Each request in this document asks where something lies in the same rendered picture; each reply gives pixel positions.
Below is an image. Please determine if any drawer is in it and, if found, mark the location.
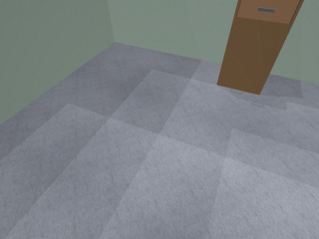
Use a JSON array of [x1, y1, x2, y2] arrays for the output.
[[237, 0, 300, 24]]

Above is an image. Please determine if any cabinet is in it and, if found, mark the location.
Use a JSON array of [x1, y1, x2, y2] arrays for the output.
[[217, 0, 304, 95]]

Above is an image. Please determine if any handle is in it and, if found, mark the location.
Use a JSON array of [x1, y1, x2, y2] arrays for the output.
[[257, 6, 275, 13]]

